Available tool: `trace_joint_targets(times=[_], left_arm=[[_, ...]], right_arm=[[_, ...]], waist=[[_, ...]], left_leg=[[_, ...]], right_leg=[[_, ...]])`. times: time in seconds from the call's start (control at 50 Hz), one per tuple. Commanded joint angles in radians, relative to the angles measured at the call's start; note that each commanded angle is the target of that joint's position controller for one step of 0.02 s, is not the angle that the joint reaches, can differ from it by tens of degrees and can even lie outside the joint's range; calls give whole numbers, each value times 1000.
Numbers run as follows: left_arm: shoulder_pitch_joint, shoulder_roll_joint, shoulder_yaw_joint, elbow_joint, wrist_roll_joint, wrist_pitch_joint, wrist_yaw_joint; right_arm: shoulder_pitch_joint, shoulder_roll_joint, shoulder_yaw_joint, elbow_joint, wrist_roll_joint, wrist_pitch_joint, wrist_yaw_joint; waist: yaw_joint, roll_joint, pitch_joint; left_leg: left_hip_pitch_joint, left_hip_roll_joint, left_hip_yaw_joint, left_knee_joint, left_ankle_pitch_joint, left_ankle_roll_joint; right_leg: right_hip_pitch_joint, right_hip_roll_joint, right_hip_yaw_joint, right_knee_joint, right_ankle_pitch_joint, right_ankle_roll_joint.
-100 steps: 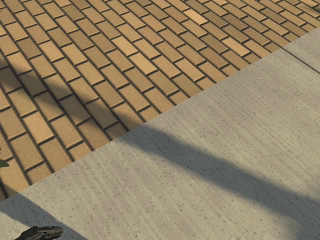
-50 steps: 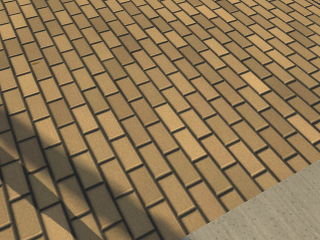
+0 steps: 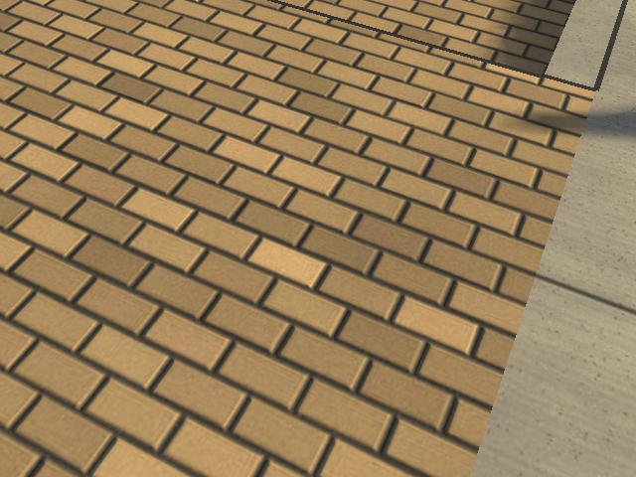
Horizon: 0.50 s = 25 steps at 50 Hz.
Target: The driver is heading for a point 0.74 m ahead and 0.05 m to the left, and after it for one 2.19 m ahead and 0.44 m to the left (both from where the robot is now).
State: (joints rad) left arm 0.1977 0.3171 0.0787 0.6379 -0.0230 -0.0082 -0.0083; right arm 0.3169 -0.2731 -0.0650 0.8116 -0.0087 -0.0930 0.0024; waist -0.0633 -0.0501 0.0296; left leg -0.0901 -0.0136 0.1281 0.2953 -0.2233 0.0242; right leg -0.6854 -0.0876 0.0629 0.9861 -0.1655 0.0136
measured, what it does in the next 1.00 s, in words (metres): walks ahead: right foot, then left foot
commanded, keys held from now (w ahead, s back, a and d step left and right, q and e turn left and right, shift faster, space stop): w+e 0.20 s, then w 0.14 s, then w+q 0.54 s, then q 0.12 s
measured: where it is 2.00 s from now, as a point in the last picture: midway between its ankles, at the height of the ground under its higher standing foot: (326, 360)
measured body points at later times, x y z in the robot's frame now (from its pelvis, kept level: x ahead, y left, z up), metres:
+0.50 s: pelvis +0.27 -0.08 +0.00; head +0.30 -0.09 +0.45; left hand +0.41 +0.17 -0.10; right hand +0.37 -0.37 -0.11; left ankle +0.42 +0.08 -0.66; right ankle +0.24 -0.14 -0.74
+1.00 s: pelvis +0.57 -0.05 +0.00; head +0.62 -0.04 +0.45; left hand +0.73 +0.23 -0.10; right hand +0.69 -0.32 -0.11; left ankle +0.59 +0.02 -0.74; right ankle +0.64 -0.22 -0.67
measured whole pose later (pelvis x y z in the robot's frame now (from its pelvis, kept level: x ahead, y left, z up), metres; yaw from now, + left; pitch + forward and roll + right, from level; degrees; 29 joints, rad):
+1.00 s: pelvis +0.57 -0.05 +0.00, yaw +5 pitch +2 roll +0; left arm 0.14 0.30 0.04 0.68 0.02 -0.10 0.01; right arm 0.28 -0.29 -0.06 0.72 0.00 -0.05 0.01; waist -0.03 -0.02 0.05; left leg -0.26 -0.12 -0.07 0.39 -0.15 0.10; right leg -0.61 -0.07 0.08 1.01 -0.33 0.05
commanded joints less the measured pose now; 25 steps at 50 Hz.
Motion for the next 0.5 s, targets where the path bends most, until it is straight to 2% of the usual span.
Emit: trace_joint_targets(times=[0.02, 0.08, 0.12, 0.14, 0.18, 0.2, 0.22, 0.24, 0.26, 0.28, 0.3, 0.32, 0.34, 0.36, 0.38, 0.4, 0.44, 0.5], left_arm=[[-64, 15, -4, -78, 1, -19, -17], [-156, 2, -11, -108, -1, -24, -37], [-189, 12, -8, -129, -3, -23, -47], [-188, 23, -3, -136, -2, -22, -51], [-120, 64, 19, -131, 5, -15, -50], [2, 101, 42, -102, 5, -10, -46], [174, 153, 73, -55, 2, -4, -30], [249, 242, 89, -34, -4, 2, -8], [224, 264, 77, -72, -2, -19, -15], [220, 169, 51, -55, 6, -33, -24], [181, 147, 42, -45, 9, -43, -25], [111, 121, 32, -44, 10, -48, -24], [60, 88, 20, -50, 18, -52, -22], [33, 72, 12, -54, 28, -56, -20], [26, 69, 12, -47, 28, -64, -18], [30, 74, 12, -34, 27, -72, -16], [49, 90, 16, -5, 30, -84, -11], [69, 87, 12, 28, 36, -87, 0]], right_arm=[[-76, -166, -37, -62, 5, -11, -7], [-33, -191, -43, -35, 16, 2, -9], [-16, -208, -50, -21, 27, 13, -8], [-18, -220, -53, -18, 32, 19, -9], [-25, -253, -64, -18, 43, 31, -16], [-36, -258, -65, -21, 47, 39, -19], [-25, -228, -52, -22, 42, 38, -23], [26, -108, -12, -53, -9, 29, -15], [51, -87, 11, -87, 2, -5, -2], [-57, -185, -16, -92, 46, -25, 10], [-108, -180, -12, -111, 59, -36, 14], [-119, -164, -9, -98, 39, -38, 5], [-108, -170, -15, -88, 21, -31, 2], [-71, -165, -16, -71, 22, -17, 5], [-45, -149, -13, -57, 23, -4, 7], [-34, -133, -10, -46, 22, 8, 7], [-78, -112, -5, -55, 21, 24, 4], [-148, -94, 1, -68, 25, 23, 9]], waist=[[9, 117, 14], [-23, 106, 43], [-22, 110, 57], [-9, 116, 52], [49, 151, -12], [124, 144, -79], [209, 105, -166], [176, -129, -246], [134, -206, -426], [189, -61, -349], [167, -52, -212], [122, 28, -140], [87, 14, -101], [58, -7, -96], [47, -11, -98], [41, -3, -90], [50, 7, -46], [78, 6, -8]], left_leg=[[26, 256, -92, -140, 279, 141], [71, 270, -33, -134, 295, 125], [127, 291, -8, -109, 362, 113], [152, 297, 10, -73, 469, 104], [184, 294, 50, 83, 819, 84], [155, 274, 76, 252, 916, 66], [0, 240, 90, 482, 817, 34], [-369, 142, 87, 830, 66, -13], [-605, -13, -127, 1075, -392, -38], [-699, 50, -215, 1101, -305, -27], [-714, 88, -194, 1043, -223, -10], [-665, 133, -189, 962, -150, -11], [-601, 158, -192, 896, -105, -17], [-543, 173, -195, 878, -74, -22], [-516, 176, -187, 857, -55, -32], [-510, 178, -180, 835, -34, -43], [-557, 180, -181, 761, 57, -61], [-590, 163, -188, 592, 248, -62]], right_leg=[[-18, -19, -12, -151, 150, -3], [11, -3, -62, -273, 181, -25], [19, 9, -85, -323, 131, -49], [45, 26, -104, -342, 86, -67], [180, 94, -161, -355, -18, -112], [343, 138, -181, -397, -8, -144], [629, 151, -139, -446, 52, -185], [960, -89, 239, -454, 53, -280], [1110, -278, 768, -635, -145, -449], [1055, -251, 659, -686, -165, -384], [914, -215, 505, -688, -102, -344], [768, -170, 393, -692, -1, -306], [662, -137, 316, -709, 118, -290], [598, -121, 266, -736, 175, -284], [566, -118, 232, -760, 223, -289], [540, -117, 187, -779, 265, -291], [519, -110, 112, -817, 293, -282], [537, -80, 5, -843, 266, -238]])
Velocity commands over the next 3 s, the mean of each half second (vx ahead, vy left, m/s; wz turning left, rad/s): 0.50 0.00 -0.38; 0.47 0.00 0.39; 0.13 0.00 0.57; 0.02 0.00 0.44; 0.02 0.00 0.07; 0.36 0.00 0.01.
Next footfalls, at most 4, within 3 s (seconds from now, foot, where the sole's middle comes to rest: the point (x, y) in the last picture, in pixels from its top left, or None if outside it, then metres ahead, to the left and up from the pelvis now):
0.22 right None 0.28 -0.15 -0.78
0.78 left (297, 408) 0.63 0.02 -0.78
1.20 right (359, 312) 0.87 -0.14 -0.78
1.64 left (273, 376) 0.71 0.07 -0.78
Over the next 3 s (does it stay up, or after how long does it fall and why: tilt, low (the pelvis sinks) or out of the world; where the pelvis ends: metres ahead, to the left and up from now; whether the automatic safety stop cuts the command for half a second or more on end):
stays up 0.87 0.07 -0.01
